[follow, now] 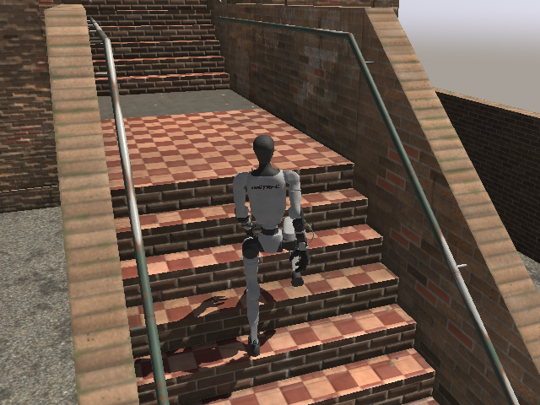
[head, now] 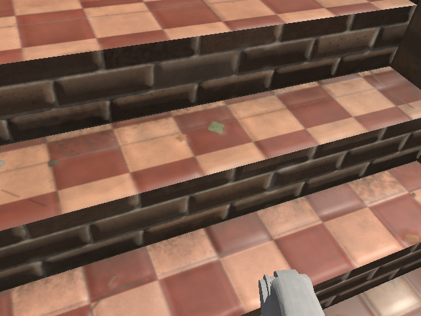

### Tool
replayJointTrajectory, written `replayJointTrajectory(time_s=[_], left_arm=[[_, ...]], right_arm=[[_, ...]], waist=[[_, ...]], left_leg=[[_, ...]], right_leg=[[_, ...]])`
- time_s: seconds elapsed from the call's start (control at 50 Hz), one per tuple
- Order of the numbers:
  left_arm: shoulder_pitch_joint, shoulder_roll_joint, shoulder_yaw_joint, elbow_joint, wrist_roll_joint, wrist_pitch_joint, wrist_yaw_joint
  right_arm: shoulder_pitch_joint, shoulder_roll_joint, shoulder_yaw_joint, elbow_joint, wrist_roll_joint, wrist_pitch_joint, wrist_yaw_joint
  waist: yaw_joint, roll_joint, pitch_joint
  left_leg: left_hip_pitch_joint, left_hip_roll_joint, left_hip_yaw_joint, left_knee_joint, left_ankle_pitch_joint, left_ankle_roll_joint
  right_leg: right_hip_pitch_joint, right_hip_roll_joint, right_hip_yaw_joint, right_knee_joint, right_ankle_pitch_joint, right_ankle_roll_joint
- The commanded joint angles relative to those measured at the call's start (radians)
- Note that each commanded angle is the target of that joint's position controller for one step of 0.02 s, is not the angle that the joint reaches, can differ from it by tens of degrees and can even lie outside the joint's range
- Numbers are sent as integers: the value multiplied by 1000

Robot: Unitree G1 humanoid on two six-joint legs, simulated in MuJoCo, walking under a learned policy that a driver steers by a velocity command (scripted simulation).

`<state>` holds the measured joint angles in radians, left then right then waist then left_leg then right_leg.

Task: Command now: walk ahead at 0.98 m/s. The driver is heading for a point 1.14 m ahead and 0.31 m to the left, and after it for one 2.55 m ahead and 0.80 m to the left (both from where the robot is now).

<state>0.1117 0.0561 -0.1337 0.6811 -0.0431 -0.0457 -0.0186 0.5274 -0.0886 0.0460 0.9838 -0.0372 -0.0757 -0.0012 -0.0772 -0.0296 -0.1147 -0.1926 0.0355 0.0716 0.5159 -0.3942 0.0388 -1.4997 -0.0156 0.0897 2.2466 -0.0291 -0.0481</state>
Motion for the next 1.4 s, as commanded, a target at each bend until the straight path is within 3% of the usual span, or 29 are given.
replayJointTrajectory(time_s=[0.02,0.1,0.16,0.2,0.22,0.24,0.3,0.34,0.44,0.48,0.56,0.6,0.62,0.64,0.68,0.72,0.88,0.9,0.94,0.96,0.98,1.02,1.06,1.1,1.22,1.3,1.34,1.38,1.4], left_arm=[[-372,-45,-29,-218,1,-35,-19],[-561,-68,-73,-327,-2,-43,-51],[-125,157,55,-257,25,-62,-31],[344,414,178,-95,61,-28,-15],[530,501,226,46,93,-20,-6],[531,404,202,91,107,-16,19],[204,29,102,273,96,-33,2],[99,-43,85,314,117,-41,-13],[-73,93,52,313,123,-24,-33],[46,201,61,311,68,-41,13],[87,630,184,219,35,-23,65],[-9,472,186,51,45,-13,55],[-71,255,138,-24,74,-38,28],[-179,167,126,-135,86,-77,0],[-216,64,92,-268,124,-128,-38],[-203,-47,23,-313,129,-115,-47],[-539,-20,-34,-566,120,-112,-13],[-495,-21,-22,-586,131,-101,5],[16,251,147,-364,108,-75,28],[240,368,186,-214,118,-64,39],[186,361,177,-193,141,-30,68],[-53,139,143,-206,41,22,72],[-141,44,125,-129,33,29,78],[-108,36,128,-42,59,4,63],[22,110,128,44,55,34,47],[97,302,200,-41,31,99,94],[147,297,208,-62,38,122,100],[103,263,194,-60,55,87,86],[96,197,185,-36,45,64,73]], right_arm=[[137,-79,-16,29,14,3,-13],[167,-104,-14,111,76,19,-38],[124,-330,-52,152,38,-26,-25],[-140,-418,-95,47,1,-30,-53],[-160,-118,-52,-17,8,-64,-15],[-304,-82,-59,-61,4,-105,33],[-568,106,23,-394,45,-76,94],[-375,139,55,-377,72,-28,113],[-471,40,78,-476,89,56,38],[-571,-28,83,-494,99,55,34],[-227,-270,-43,-376,-4,54,61],[-202,-383,-107,-341,28,49,90],[-268,-352,-95,-300,20,62,87],[-279,-239,-53,-324,-33,48,70],[-153,-98,-18,-253,26,14,81],[-102,-93,-30,-188,-3,20,57],[25,-166,-56,-156,59,66,-50],[82,-238,-68,-135,79,81,-85],[-149,-407,-131,-195,43,20,-51],[-286,-371,-138,-265,39,-4,-36],[-251,-238,-116,-300,19,-6,0],[-197,-136,-92,-325,6,23,37],[-158,-91,-56,-333,-9,67,42],[-103,-112,-46,-318,34,72,42],[-229,-56,18,-376,2,26,31],[-471,-93,39,-510,22,35,-7],[-381,-126,2,-432,74,70,-16],[-295,-187,-52,-383,74,95,-43],[-165,-225,-75,-356,51,90,-41]], waist=[[-25,122,205],[-23,144,205],[275,390,-169],[469,316,-343],[388,-277,-433],[390,-189,-438],[97,19,85],[-61,60,163],[-189,-44,243],[-148,-41,139],[-243,-159,-280],[-146,76,-153],[-9,363,-4],[43,411,62],[79,190,137],[102,22,127],[90,-101,108],[154,-89,-155],[394,196,-331],[389,-29,-401],[261,-504,-470],[120,-181,-139],[-15,89,106],[-52,99,177],[-45,32,46],[67,-114,-55],[77,-161,-94],[38,-205,-58],[-24,-58,-56]], left_leg=[[115,274,-338,-399,-99,170],[-116,243,-120,-687,431,169],[89,273,-96,-247,2197,201],[-2,246,-216,253,1914,184],[-517,-30,-277,691,727,182],[-668,-126,-463,1348,423,167],[-1087,-2,-338,1926,301,214],[-1062,34,-327,1923,298,233],[-992,-20,-120,1709,373,159],[-605,-34,65,1323,403,134],[-245,-143,109,920,-215,130],[-152,-185,-117,319,-53,199],[-152,-102,-404,139,124,258],[-227,-79,-858,-63,-43,351],[-125,-65,-731,26,319,277],[-106,-67,-611,19,248,185],[-162,-21,-511,-263,727,90],[-369,-48,-423,-334,1131,68],[-188,-4,-510,36,2001,75],[-180,-53,-512,373,1318,85],[-403,-311,-418,930,245,1],[-560,-263,-369,1442,137,-105],[-624,-184,-337,1420,140,-53],[-584,-140,-280,1442,160,-22],[-702,-7,-144,1188,398,-76],[-470,-31,-32,524,-25,-132],[-222,-108,50,277,94,-149],[-70,-41,-93,98,135,-97],[160,98,-268,59,156,-44]], right_leg=[[-325,-90,-92,-63,-44,19],[327,-167,-313,-664,-168,-12],[1164,72,-293,-932,-485,-66],[1557,-57,176,-1316,-600,-117],[1886,-343,806,-1780,-732,-242],[1758,-440,1080,-1983,-840,-233],[1297,-401,386,-1823,-410,-90],[1093,-327,-9,-1821,-146,15],[789,-155,-518,-2057,52,60],[682,-132,-602,-2220,133,6],[1493,-331,-410,-1720,1890,-160],[1431,-264,-316,-1300,1269,-171],[1064,-117,-234,-982,183,-143],[762,116,-25,-417,-117,-87],[393,121,3,28,-337,-73],[302,52,2,3,-355,-35],[418,35,-181,-585,-520,22],[1119,77,-248,-868,-483,-24],[1485,116,-94,-1061,-385,-43],[1628,-23,256,-1319,-145,-131],[1662,-303,867,-1709,361,-345],[1202,-271,770,-1598,31,-324],[913,-185,421,-1563,-334,-202],[777,-147,254,-1646,-386,-186],[965,-63,171,-1668,-5,-223],[1063,-29,189,-1701,61,-168],[1073,-67,242,-1744,-136,-168],[1043,-77,290,-1666,-296,-131],[795,16,221,-1367,-527,-80]])
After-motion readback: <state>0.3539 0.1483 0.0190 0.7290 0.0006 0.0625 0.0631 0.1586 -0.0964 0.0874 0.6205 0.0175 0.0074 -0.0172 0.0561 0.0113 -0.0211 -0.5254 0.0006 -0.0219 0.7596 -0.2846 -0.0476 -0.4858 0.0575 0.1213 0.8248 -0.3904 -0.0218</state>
